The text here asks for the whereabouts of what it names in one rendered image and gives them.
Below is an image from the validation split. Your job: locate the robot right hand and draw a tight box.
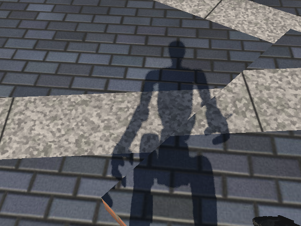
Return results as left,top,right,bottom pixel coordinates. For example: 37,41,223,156
252,215,300,226

